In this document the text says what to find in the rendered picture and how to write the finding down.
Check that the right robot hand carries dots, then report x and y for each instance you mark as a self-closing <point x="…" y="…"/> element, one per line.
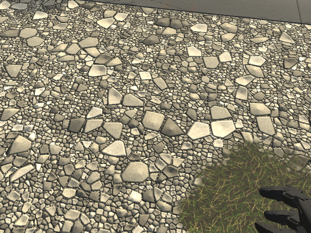
<point x="299" y="221"/>

